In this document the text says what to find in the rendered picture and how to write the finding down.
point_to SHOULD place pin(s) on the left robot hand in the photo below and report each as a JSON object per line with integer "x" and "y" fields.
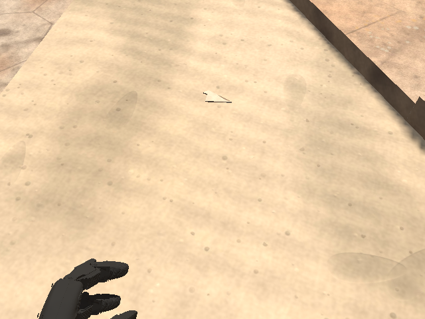
{"x": 66, "y": 300}

